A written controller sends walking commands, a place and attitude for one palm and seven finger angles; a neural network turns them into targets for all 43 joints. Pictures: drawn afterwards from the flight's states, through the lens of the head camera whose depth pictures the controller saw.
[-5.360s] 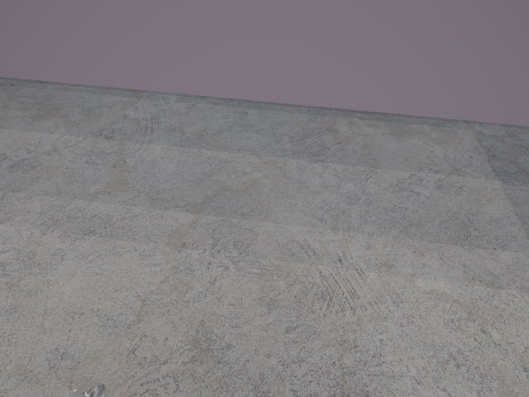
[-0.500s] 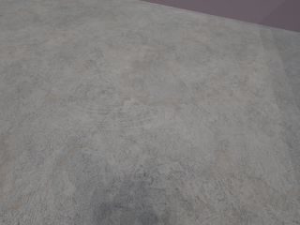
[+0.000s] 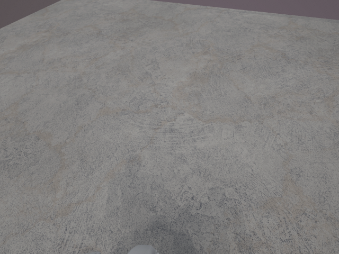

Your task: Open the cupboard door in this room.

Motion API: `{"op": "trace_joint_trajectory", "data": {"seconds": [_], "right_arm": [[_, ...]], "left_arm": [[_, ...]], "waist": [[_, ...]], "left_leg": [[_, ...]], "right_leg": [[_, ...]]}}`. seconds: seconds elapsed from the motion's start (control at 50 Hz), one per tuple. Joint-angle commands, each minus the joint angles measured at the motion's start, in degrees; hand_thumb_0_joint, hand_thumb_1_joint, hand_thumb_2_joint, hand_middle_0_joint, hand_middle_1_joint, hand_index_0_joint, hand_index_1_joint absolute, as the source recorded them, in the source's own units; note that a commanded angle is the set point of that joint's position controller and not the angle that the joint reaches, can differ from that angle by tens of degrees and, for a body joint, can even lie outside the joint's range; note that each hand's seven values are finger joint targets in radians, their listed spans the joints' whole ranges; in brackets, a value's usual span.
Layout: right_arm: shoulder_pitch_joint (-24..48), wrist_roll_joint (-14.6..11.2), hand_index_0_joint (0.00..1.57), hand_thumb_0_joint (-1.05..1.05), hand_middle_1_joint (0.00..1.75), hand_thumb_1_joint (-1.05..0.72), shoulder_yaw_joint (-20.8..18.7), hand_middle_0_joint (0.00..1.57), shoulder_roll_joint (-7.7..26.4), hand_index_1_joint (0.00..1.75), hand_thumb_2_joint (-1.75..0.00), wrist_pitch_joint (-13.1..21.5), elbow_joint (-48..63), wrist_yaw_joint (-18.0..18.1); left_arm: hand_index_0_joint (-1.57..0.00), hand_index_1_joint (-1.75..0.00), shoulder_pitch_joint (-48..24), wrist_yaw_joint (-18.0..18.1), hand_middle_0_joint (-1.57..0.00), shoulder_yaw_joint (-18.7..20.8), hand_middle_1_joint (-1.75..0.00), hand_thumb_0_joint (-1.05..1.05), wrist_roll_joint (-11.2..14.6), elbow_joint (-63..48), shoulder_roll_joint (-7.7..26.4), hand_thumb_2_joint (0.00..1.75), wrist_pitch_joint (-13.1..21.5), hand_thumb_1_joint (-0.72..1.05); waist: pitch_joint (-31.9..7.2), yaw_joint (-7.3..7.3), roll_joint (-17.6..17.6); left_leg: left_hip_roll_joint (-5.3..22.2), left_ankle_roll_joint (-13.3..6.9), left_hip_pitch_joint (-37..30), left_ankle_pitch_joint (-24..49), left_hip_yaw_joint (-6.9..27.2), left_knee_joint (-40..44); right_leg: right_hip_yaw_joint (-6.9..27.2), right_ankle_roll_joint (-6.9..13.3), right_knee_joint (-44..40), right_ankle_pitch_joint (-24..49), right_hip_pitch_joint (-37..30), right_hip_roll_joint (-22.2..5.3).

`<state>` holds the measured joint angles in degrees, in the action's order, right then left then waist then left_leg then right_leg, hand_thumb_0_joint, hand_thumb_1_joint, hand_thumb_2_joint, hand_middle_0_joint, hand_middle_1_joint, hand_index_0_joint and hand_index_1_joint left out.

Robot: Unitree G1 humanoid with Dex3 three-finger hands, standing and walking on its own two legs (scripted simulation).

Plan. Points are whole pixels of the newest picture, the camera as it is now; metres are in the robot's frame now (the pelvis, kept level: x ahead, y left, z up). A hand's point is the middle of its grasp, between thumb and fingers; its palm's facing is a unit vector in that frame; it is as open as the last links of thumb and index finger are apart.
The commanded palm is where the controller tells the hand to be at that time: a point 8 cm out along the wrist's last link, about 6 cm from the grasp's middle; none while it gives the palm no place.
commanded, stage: turn or walk to find it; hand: left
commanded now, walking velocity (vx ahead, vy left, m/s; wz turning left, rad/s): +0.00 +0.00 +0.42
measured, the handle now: out of the picture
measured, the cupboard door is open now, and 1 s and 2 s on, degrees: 0 0 0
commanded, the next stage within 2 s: none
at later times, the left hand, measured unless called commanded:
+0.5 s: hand out of the picture -0.03 +0.27 -0.17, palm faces +0.25 -0.94 -0.24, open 7.4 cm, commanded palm none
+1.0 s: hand out of the picture -0.04 +0.20 -0.15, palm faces +0.41 -0.87 -0.27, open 7.4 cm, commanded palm none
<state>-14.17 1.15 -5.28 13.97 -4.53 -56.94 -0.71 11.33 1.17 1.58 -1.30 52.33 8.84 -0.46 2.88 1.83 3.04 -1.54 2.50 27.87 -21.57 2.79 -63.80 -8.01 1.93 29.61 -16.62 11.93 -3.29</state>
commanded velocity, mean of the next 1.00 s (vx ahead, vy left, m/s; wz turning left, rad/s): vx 0.00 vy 0.00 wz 0.42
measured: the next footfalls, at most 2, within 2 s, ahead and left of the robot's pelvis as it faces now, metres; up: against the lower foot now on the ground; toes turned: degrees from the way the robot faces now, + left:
left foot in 0.30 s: +0.00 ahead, +0.15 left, +0.00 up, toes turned +13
right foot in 0.76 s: +0.04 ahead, -0.08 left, +0.00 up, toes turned +14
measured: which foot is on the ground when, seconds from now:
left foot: up 0.00-0.28, down 0.30-0.76, up 0.78-1.00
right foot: down 0.00-0.30, up 0.32-0.74, down 0.76-1.00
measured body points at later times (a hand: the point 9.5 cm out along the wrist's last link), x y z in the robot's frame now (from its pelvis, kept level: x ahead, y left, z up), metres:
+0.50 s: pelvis -0.03 +0.05 +0.00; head -0.01 +0.08 +0.45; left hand -0.04 +0.32 -0.16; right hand +0.12 -0.17 -0.13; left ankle -0.04 +0.14 -0.74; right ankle -0.02 -0.10 -0.67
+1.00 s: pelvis -0.04 +0.00 +0.00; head +0.00 -0.02 +0.45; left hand -0.06 +0.25 -0.13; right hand +0.10 -0.23 -0.16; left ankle -0.12 +0.13 -0.66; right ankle +0.00 -0.09 -0.74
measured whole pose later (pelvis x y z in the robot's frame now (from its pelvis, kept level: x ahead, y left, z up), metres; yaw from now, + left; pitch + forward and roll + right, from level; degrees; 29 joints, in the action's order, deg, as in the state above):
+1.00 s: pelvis -0.04 +0.00 +0.00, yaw +25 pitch -1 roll +2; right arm -14.0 1.1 -5.2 14.4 -4.8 -57.1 -0.8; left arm 11.8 1.2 1.6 -1.6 53.2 9.1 -0.5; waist 3.7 1.6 1.8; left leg 0.9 3.8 26.3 -22.5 1.4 -62.7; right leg -9.9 1.6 28.7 -15.7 11.9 -5.1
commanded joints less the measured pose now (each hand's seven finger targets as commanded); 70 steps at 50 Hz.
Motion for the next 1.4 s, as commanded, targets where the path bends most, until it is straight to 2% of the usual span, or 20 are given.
{"op": "trace_joint_trajectory", "data": {"seconds": [0.0, 0.16, 0.24, 0.26, 0.28, 0.3, 0.42, 0.6, 0.68, 0.72, 0.74, 0.78, 0.86, 1.04, 1.14, 1.16, 1.18, 1.2, 1.28, 1.38], "right_arm": [[1.4, 0.2, 0.20, 0.00, 0.30, -0.90, -0.4, 0.20, 3.5, 0.30, -0.90, 1.2, 4.0, -0.3], [7.0, -0.6, 0.20, 0.00, 0.30, -0.90, 1.1, 0.20, 2.1, 0.30, -0.90, 1.9, 5.0, -0.1], [1.6, -0.5, 0.20, 0.00, 0.30, -0.90, 1.1, 0.20, 3.4, 0.30, -0.90, 3.0, 4.0, 0.1], [-0.2, -0.3, 0.20, 0.00, 0.30, -0.90, 0.4, 0.20, 6.8, 0.30, -0.90, 3.6, 3.8, 0.1], [-1.5, 0.1, 0.20, 0.00, 0.30, -0.90, -0.9, 0.20, 12.7, 0.30, -0.90, 3.9, 4.1, 0.3], [-3.8, 0.1, 0.20, 0.00, 0.30, -0.90, -1.2, 0.20, 14.0, 0.30, -0.90, 3.4, 3.3, 0.7], [4.0, -0.2, 0.20, 0.00, 0.30, -0.90, 0.6, 0.20, 8.6, 0.30, -0.90, 4.4, 5.5, 1.8], [1.5, 0.3, 0.20, 0.00, 0.30, -0.90, -0.4, 0.20, 9.3, 0.30, -0.90, 3.6, 5.7, 1.5], [3.4, 0.2, 0.20, 0.00, 0.30, -0.90, -0.8, 0.20, 9.2, 0.30, -0.90, 3.2, 6.4, 1.2], [3.3, -0.6, 0.20, 0.00, 0.30, -0.90, -0.5, 0.20, 5.8, 0.30, -0.90, 3.1, 7.0, 0.7], [2.9, -0.7, 0.20, 0.00, 0.30, -0.90, 0.2, 0.20, 2.2, 0.30, -0.90, 3.2, 8.6, 0.5], [4.7, 0.2, 0.20, 0.00, 0.30, -0.90, -1.0, 0.20, 5.4, 0.30, -0.90, 1.7, 7.8, 0.5], [-0.4, 0.3, 0.20, 0.00, 0.30, -0.90, -0.7, 0.20, 4.0, 0.30, -0.90, 1.2, 4.2, -0.5], [6.5, -0.5, 0.20, 0.00, 0.30, -0.90, 0.8, 0.20, 2.2, 0.30, -0.90, 1.9, 5.3, -0.2], [1.9, -0.6, 0.20, 0.00, 0.30, -0.90, 1.1, 0.20, 3.2, 0.30, -0.90, 2.9, 4.4, 0.2], [-0.3, -0.4, 0.20, 0.00, 0.30, -0.90, 0.6, 0.20, 5.7, 0.30, -0.90, 3.5, 4.0, 0.1], [-1.2, 0.1, 0.20, 0.00, 0.30, -0.90, -0.7, 0.20, 11.6, 0.30, -0.90, 3.9, 4.5, 0.3], [-3.5, 0.0, 0.20, 0.00, 0.30, -0.90, -1.2, 0.20, 14.2, 0.30, -0.90, 3.4, 4.0, 0.5], [3.5, 0.1, 0.20, 0.00, 0.30, -0.90, 0.6, 0.20, 8.8, 0.30, -0.90, 4.1, 5.2, 1.9], [2.2, -0.2, 0.20, 0.00, 0.30, -0.90, 0.4, 0.20, 8.6, 0.30, -0.90, 4.3, 5.4, 1.8]], "left_arm": [[-0.20, -0.30, 1.2, 1.1, -0.20, 2.9, -0.30, 0.00, 0.0, -3.3, 11.1, 0.90, 1.4, 0.90], [-0.20, -0.30, 6.0, 0.7, -0.20, 4.0, -0.30, 0.00, -0.6, -0.1, 14.7, 0.90, 0.6, 0.90], [-0.20, -0.30, 3.3, 0.6, -0.20, 4.3, -0.30, 0.00, 0.0, 0.1, 14.8, 0.90, 0.0, 0.90], [-0.20, -0.30, 4.0, 0.4, -0.20, 4.1, -0.30, 0.00, 0.5, -0.4, 12.9, 0.90, -0.5, 0.90], [-0.20, -0.30, 4.1, -0.1, -0.20, 3.2, -0.30, 0.00, 0.8, -2.6, 9.1, 0.90, -0.8, 0.90], [-0.20, -0.30, -0.1, 0.3, -0.20, 2.5, -0.30, 0.00, 0.1, -3.8, 9.5, 0.90, -1.5, 0.90], [-0.20, -0.30, 1.4, -0.6, -0.20, 3.1, -0.30, 0.00, 0.3, -0.5, 9.8, 0.90, -1.5, 0.90], [-0.20, -0.30, -2.0, -0.1, -0.20, 2.5, -0.30, 0.00, 0.7, -3.4, 8.0, 0.90, -1.3, 0.90], [-0.20, -0.30, 3.0, 0.2, -0.20, 2.5, -0.30, 0.00, 0.9, -2.7, 8.3, 0.90, -0.6, 0.90], [-0.20, -0.30, 6.2, 0.7, -0.20, 3.3, -0.30, 0.00, 0.3, -2.1, 12.1, 0.90, 0.5, 0.90], [-0.20, -0.30, 6.6, 1.0, -0.20, 4.2, -0.30, 0.00, -0.5, -2.4, 16.8, 0.90, 0.9, 0.90], [-0.20, -0.30, 2.7, 1.1, -0.20, 4.2, -0.30, 0.00, 0.1, -4.1, 15.6, 0.90, 0.6, 0.90], [-0.20, -0.30, -2.8, 0.9, -0.20, 2.7, -0.30, 0.00, 0.2, -5.0, 11.0, 0.90, 1.2, 0.90], [-0.20, -0.30, 5.0, 0.8, -0.20, 3.9, -0.30, 0.00, -0.6, -0.7, 14.7, 0.90, 0.7, 0.90], [-0.20, -0.30, 3.2, 0.5, -0.20, 4.3, -0.30, 0.00, -0.1, -0.1, 14.9, 0.90, -0.1, 0.90], [-0.20, -0.30, 3.3, 0.4, -0.20, 4.1, -0.30, 0.00, 0.5, -0.4, 13.4, 0.90, -0.5, 0.90], [-0.20, -0.30, 4.3, -0.1, -0.20, 3.5, -0.30, 0.00, 0.8, -2.4, 9.8, 0.90, -0.9, 0.90], [-0.20, -0.30, 0.8, 0.0, -0.20, 2.5, -0.30, 0.00, 0.3, -4.1, 8.8, 0.90, -1.2, 0.90], [-0.20, -0.30, -0.7, -0.5, -0.20, 3.2, -0.30, 0.00, 0.3, -1.5, 9.6, 0.90, -1.6, 0.90], [-0.20, -0.30, 0.4, -0.4, -0.20, 2.8, -0.30, 0.00, 0.4, -1.2, 9.4, 0.90, -1.6, 0.90]], "waist": [[-0.6, -1.90, -11.7], [-3.4, -4.86, -14.5], [-5.9, -1.26, -11.9], [-7.4, -0.23, -3.1], [-6.5, 0.33, 14.2], [-6.3, 2.53, 12.3], [-3.3, -1.53, 5.1], [-3.8, 0.10, 5.6], [-4.9, -2.39, 4.9], [-5.9, -4.03, -4.5], [-4.6, -4.20, -19.2], [-1.4, -3.58, -15.7], [-0.2, -0.24, -11.5], [-3.0, -4.68, -14.3], [-5.2, -1.68, -13.3], [-6.9, -0.23, -5.9], [-6.8, 0.01, 11.3], [-5.9, 1.76, 12.5], [-1.9, -1.15, 6.9], [-4.1, -1.00, 4.2]], "left_leg": [[3.3, 1.6, 3.7, 0.3, -1.2, -1.8], [3.0, 1.0, -3.8, -5.3, -6.5, 17.8], [3.0, -0.4, -16.1, 7.4, -8.1, 37.5], [8.1, -2.4, -24.3, 16.0, -1.8, 43.0], [22.5, -9.1, -29.8, 34.9, 16.3, 44.5], [25.4, -13.7, -23.7, 32.5, 17.4, 45.9], [15.0, -11.0, -20.5, 31.6, 7.3, 45.7], [14.8, -12.8, -20.1, 30.1, 14.0, 44.0], [12.1, -10.7, -14.3, 27.8, 14.7, 40.6], [5.9, -5.5, -3.2, 14.3, 9.9, 31.4], [-2.3, -1.4, 6.0, -5.0, 0.3, 19.5], [0.3, -1.5, 3.9, -8.6, 3.4, 0.5], [2.6, 0.5, 3.5, 1.6, 0.1, -5.8], [3.4, 1.2, -2.9, -5.4, -5.7, 15.7], [2.8, -0.2, -15.1, 5.7, -8.4, 35.1], [5.9, -1.5, -22.5, 12.9, -4.6, 41.9], [19.6, -7.5, -28.5, 27.8, 13.8, 44.2], [25.7, -13.2, -24.8, 34.2, 17.1, 45.6], [16.4, -10.9, -19.5, 31.7, 8.8, 45.3], [15.1, -11.7, -23.1, 35.0, 8.1, 44.8]], "right_leg": [[8.9, 4.8, -12.3, 16.0, -3.6, -15.0], [6.3, 6.3, -7.1, 28.8, -7.8, -17.3], [1.4, 1.4, 1.4, 23.9, -3.4, -15.7], [-1.2, -1.8, 9.5, 14.6, 4.3, -12.5], [-2.9, -6.0, 20.7, -14.4, 19.3, -5.1], [2.4, -5.7, 28.8, -20.7, 17.8, -3.8], [6.3, -6.5, 32.9, -6.5, 17.7, -3.4], [6.2, -6.5, 17.7, -9.5, 12.5, -0.4], [4.8, -5.7, 2.9, -1.8, 1.9, 1.5], [11.7, -3.6, -10.8, 4.5, -10.9, -6.0], [26.0, 2.6, -14.2, 7.6, -12.6, -20.3], [26.3, 7.2, -17.2, 1.3, 1.0, -22.0], [10.5, 3.8, -13.8, 9.0, 0.7, -14.1], [6.9, 6.2, -8.1, 24.9, -6.7, -17.3], [2.2, 1.8, -0.2, 23.0, -2.8, -16.0], [-0.2, -1.0, 6.9, 16.2, 2.9, -13.7], [-3.1, -5.5, 18.1, -6.4, 17.1, -6.1], [0.6, -5.7, 26.8, -20.4, 19.1, -3.9], [6.4, -6.0, 35.2, -8.1, 19.5, -3.8], [6.3, -7.1, 30.2, -6.7, 17.9, -2.7]]}}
